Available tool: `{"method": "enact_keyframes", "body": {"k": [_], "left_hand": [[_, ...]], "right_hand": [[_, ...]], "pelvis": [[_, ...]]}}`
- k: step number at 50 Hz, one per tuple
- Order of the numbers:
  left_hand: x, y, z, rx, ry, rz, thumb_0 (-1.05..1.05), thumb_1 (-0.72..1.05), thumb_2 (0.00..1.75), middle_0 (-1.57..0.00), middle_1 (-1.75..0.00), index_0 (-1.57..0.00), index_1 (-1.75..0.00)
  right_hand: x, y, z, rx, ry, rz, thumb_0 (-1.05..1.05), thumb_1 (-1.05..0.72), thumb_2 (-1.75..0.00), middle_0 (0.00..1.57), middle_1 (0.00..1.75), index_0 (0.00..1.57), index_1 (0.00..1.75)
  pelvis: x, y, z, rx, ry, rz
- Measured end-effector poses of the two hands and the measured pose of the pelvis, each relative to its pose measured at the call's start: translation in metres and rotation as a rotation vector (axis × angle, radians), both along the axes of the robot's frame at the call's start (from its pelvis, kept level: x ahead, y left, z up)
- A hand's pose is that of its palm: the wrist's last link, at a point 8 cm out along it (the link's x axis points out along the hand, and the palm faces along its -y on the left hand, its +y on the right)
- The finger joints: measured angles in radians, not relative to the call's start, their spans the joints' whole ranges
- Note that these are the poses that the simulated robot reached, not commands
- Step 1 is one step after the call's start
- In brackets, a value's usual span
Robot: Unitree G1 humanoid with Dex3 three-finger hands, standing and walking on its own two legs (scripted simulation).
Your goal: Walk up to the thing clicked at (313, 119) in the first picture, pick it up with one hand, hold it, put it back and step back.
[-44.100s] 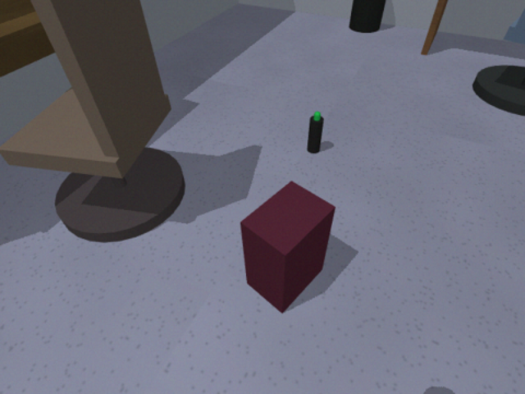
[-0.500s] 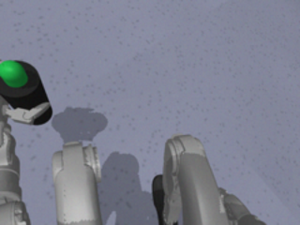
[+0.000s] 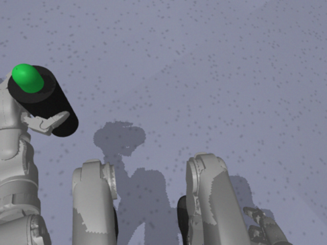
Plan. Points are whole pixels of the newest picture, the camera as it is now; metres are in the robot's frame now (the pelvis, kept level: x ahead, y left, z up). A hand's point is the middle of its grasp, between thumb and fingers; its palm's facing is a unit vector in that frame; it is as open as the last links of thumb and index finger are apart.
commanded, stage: settle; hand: left
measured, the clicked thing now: (48, 103) +0.44 +0.26 -0.05
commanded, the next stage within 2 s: lift in 0.66 s
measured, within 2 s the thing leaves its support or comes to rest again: neither
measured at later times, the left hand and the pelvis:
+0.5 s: hand (39, 98) +0.43 +0.26 +0.00, palm faces +0.18 -0.98 -0.05, open 10.7 cm; pelvis +0.00 +0.00 +0.02, yaw +2 degrees
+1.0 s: hand (36, 92) +0.44 +0.25 +0.02, palm faces +0.15 -0.99 -0.05, open 10.7 cm; pelvis +0.00 +0.00 +0.04, yaw +2 degrees
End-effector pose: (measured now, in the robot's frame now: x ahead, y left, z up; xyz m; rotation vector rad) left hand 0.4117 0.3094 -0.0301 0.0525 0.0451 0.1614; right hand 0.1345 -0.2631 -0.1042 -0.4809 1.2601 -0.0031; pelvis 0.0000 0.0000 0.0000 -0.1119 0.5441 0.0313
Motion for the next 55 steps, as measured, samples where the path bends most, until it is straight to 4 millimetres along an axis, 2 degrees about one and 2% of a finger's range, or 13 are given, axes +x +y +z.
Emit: {"method": "enact_keyframes", "body": {"k": [19,43,49,55], "left_hand": [[-0.008,-0.002,0.024,-0.004,0.021,0.017,-0.01,-0.49,1.13,-0.67,-1.02,-0.69,-1.02],[-0.001,-0.006,0.043,-0.007,0.022,0.017,-0.01,-0.50,1.14,-0.67,-1.03,-0.68,-1.03],[-0.004,-0.007,0.054,-0.006,0.014,-0.001,-0.01,-0.51,1.15,-0.67,-1.02,-0.69,-1.03],[-0.012,-0.006,0.073,-0.009,0.006,-0.002,-0.01,-0.51,1.15,-0.68,-1.02,-0.69,-1.02]], "right_hand": [[-0.010,0.001,0.012,0.020,-0.014,-0.040,0.01,-0.91,-0.90,0.21,0.30,0.20,0.30],[-0.015,0.000,0.025,0.023,-0.008,-0.055,0.01,-0.92,-0.90,0.21,0.30,0.20,0.30],[-0.016,0.001,0.031,0.023,-0.019,-0.070,0.01,-0.93,-0.90,0.21,0.30,0.20,0.30],[-0.013,0.005,0.044,0.032,-0.043,-0.086,0.01,-0.93,-0.90,0.21,0.30,0.20,0.30]], "pelvis": [[-0.003,-0.002,0.018,0.023,0.011,0.013],[-0.001,-0.002,0.033,0.033,0.023,0.019],[-0.002,-0.001,0.040,0.033,0.022,0.022],[-0.002,0.000,0.053,0.032,0.024,0.025]]}}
